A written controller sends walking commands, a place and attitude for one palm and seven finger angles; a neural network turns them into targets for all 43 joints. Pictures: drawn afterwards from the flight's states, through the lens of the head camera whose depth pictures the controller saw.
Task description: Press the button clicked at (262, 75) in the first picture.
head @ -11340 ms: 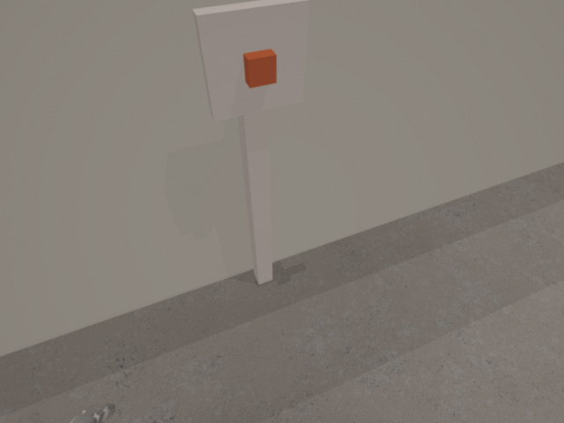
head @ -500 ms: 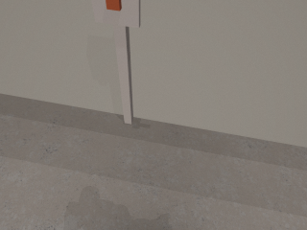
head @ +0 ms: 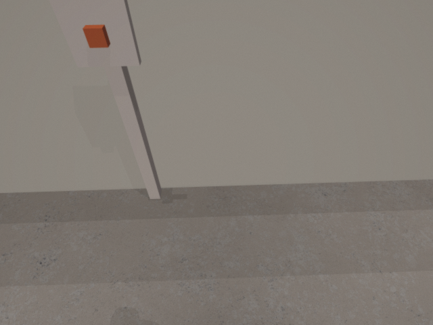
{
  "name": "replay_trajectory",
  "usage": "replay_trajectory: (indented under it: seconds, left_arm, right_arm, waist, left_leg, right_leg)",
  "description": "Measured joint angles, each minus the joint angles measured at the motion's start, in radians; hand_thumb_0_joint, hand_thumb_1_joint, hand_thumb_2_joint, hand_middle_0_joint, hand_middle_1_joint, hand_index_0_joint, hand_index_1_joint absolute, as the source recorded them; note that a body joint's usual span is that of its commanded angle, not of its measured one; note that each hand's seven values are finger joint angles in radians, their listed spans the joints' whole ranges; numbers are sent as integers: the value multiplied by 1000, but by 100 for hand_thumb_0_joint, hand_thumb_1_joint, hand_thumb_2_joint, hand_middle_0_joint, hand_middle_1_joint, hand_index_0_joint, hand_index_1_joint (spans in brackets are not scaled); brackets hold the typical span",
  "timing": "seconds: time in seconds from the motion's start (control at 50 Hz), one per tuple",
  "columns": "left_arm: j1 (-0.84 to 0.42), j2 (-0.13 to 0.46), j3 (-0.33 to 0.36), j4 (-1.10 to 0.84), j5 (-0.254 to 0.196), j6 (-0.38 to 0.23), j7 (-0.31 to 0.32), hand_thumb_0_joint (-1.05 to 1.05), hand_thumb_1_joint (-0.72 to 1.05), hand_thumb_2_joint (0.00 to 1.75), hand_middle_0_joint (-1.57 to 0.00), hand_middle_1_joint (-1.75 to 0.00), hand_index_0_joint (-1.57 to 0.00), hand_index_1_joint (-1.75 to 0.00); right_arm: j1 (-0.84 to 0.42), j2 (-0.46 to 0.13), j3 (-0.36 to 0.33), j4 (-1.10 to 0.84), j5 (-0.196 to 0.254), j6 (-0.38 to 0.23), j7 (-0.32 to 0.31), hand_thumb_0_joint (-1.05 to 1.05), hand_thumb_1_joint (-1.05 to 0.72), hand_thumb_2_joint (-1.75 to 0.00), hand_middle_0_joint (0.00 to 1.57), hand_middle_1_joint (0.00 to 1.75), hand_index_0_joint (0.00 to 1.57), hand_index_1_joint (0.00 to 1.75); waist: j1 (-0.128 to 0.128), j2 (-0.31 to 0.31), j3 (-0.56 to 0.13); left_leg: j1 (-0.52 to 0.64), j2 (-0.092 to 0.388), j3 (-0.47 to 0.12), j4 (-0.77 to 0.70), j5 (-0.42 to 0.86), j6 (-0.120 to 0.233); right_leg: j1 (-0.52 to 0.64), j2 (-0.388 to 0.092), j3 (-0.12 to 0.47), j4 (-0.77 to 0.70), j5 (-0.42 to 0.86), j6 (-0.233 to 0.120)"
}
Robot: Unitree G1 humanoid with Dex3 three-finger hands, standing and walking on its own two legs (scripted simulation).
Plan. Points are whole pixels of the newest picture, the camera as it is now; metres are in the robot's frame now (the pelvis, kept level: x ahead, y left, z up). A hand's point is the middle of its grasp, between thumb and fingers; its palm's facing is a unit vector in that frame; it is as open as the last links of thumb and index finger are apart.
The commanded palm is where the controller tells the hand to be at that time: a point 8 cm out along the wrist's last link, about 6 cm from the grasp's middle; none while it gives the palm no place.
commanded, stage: take the last steps up to it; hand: left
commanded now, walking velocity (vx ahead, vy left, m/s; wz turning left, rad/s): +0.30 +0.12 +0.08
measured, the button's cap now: (97, 35) +0.86 +0.37 +0.16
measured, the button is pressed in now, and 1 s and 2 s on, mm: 0 0 0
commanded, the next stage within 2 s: come to a stop and stand still in 0.90 s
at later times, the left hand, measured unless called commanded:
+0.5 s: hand out of the picture -0.02 +0.21 -0.18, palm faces +0.18 -0.97 -0.14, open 7.4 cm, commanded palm none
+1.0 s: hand (116, 216) +0.42 +0.29 -0.15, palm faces -0.03 -0.98 -0.20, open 7.4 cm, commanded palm none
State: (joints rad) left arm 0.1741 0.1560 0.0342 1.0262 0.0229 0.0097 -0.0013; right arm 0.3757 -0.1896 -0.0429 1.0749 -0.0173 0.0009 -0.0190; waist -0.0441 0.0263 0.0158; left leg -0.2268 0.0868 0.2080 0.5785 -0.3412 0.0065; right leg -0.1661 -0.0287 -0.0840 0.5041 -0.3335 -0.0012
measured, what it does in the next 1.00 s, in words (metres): walks ahead: left foot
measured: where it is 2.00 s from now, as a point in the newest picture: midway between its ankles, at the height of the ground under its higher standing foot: (190, 318)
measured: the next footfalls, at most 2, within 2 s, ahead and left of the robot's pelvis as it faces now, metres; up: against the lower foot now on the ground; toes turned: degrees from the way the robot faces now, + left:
left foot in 0.48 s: +0.27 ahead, +0.20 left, +0.00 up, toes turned +12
right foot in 1.04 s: +0.42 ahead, -0.01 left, +0.00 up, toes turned -8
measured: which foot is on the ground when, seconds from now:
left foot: up 0.00-0.46, down 0.48-1.00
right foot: down 0.00-0.50, up 0.52-1.00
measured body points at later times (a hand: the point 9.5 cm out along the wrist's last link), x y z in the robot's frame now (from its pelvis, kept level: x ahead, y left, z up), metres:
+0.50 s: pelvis +0.14 +0.08 -0.02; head +0.17 +0.09 +0.43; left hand -0.02 +0.26 -0.16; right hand +0.26 -0.16 -0.16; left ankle +0.24 +0.19 -0.74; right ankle -0.02 -0.11 -0.72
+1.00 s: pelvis +0.30 +0.12 +0.00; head +0.31 +0.10 +0.45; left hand +0.42 +0.34 -0.13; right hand +0.23 -0.09 -0.16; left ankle +0.24 +0.19 -0.73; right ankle +0.38 +0.00 -0.72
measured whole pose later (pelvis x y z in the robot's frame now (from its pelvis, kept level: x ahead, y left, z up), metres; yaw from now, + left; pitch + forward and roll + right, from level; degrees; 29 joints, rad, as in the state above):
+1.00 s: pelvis +0.30 +0.12 +0.00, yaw -1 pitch -1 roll +1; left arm 0.12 0.15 0.05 0.99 0.03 -0.01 0.01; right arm 0.41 -0.13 -0.03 1.12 -0.02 -0.05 -0.02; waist -0.05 0.01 0.04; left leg -0.05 -0.01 0.24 0.42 -0.34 0.05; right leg -0.41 -0.08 -0.09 0.66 -0.25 0.01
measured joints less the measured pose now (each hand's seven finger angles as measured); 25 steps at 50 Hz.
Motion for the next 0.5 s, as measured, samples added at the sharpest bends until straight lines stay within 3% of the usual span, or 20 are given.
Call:
replay_trajectory:
  seconds: [0.06,0.12,0.18,0.3,0.42,0.46,0.5]
  left_arm:
    - [36,-18,7,-1,-10,-42,19,-1,94,89,-20,-30,-20,-30]
    - [89,-7,8,9,-8,-58,27,-1,95,89,-20,-30,-20,-30]
    - [139,-7,-1,38,-8,-66,26,-1,94,89,-20,-30,-20,-30]
    - [245,-32,-16,106,-4,-80,27,0,92,89,-20,-29,-20,-30]
    - [327,-46,-18,165,5,-73,32,0,91,89,-20,-29,-20,-30]
    - [345,-45,-15,178,7,-67,32,0,91,89,-20,-30,-20,-30]
    - [355,-49,-12,188,0,-53,27,1,91,89,-20,-30,-20,-30]
  right_arm:
    - [33,-7,-3,46,-4,32,12,0,-91,-89,20,30,20,30]
    - [27,-8,-12,55,-11,39,25,1,-91,-89,20,30,20,30]
    - [8,-12,-18,36,-10,31,33,1,-91,-90,20,30,20,30]
    - [-61,-21,-21,-6,-4,31,51,1,-91,-90,20,30,20,30]
    - [-167,-24,-12,-52,3,20,65,1,-91,-90,20,30,19,30]
    - [-201,-22,-7,-74,2,1,63,1,-91,-90,20,30,20,30]
    - [-223,-29,-5,-100,-6,-33,52,0,-91,-90,20,30,20,30]
  waist:
    - [17,21,-32]
    - [28,14,-44]
    - [26,17,-33]
    - [53,13,-7]
    - [95,-14,23]
    - [104,-33,35]
    - [96,-31,45]
  left_leg:
    - [-76,-12,-77,198,-112,-20]
    - [-176,-11,-112,356,-28,-34]
    - [-263,8,-132,407,77,-51]
    - [-363,31,-137,365,185,-60]
    - [-333,19,-98,194,163,-31]
    - [-278,-1,-81,110,143,-11]
    - [-234,-10,-70,73,184,13]
  right_leg:
    - [35,6,-14,-18,4,-19]
    - [90,-3,-8,-99,28,-16]
    - [143,-10,-18,-172,50,-9]
    - [222,-31,-36,-242,39,19]
    - [281,-69,-54,-228,-35,78]
    - [277,-96,-51,-160,-92,102]
    - [197,-122,-42,70,-164,84]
